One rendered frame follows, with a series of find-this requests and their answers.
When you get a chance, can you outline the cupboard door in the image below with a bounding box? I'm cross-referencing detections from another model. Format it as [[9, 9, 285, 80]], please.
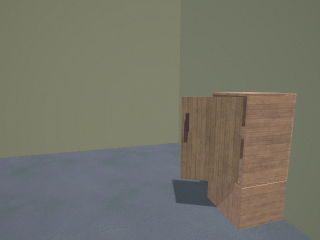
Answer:
[[180, 96, 244, 184]]

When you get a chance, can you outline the handle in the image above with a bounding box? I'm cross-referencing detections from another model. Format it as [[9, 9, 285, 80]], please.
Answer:
[[185, 113, 190, 132]]

